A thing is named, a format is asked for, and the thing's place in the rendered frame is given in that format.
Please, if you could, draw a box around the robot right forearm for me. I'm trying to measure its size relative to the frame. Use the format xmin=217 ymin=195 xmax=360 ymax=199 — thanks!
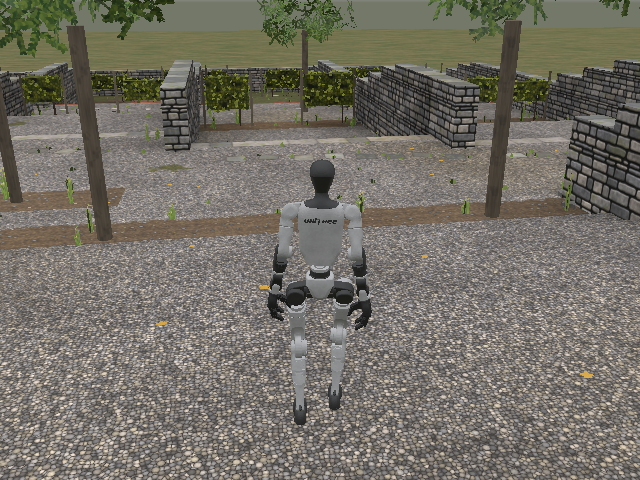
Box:
xmin=352 ymin=247 xmax=370 ymax=301

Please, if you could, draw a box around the robot torso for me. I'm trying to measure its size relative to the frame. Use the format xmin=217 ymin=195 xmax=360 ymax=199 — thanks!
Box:
xmin=297 ymin=198 xmax=345 ymax=300

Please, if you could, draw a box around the robot left upper arm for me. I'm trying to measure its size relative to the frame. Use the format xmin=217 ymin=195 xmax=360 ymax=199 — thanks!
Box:
xmin=277 ymin=202 xmax=301 ymax=259

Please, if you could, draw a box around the robot left forearm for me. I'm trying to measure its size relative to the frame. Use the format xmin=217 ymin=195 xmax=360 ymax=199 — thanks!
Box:
xmin=269 ymin=244 xmax=288 ymax=295

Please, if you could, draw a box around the robot right upper arm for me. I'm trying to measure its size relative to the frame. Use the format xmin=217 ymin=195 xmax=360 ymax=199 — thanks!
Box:
xmin=342 ymin=203 xmax=363 ymax=261

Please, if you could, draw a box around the robot left hand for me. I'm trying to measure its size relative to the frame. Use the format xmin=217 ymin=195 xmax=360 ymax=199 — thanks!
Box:
xmin=267 ymin=292 xmax=291 ymax=321

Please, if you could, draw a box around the robot right hand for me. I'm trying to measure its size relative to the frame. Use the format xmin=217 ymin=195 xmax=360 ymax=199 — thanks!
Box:
xmin=347 ymin=299 xmax=372 ymax=330

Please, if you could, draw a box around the right robot foot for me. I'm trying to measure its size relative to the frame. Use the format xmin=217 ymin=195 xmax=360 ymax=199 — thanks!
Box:
xmin=328 ymin=383 xmax=342 ymax=410

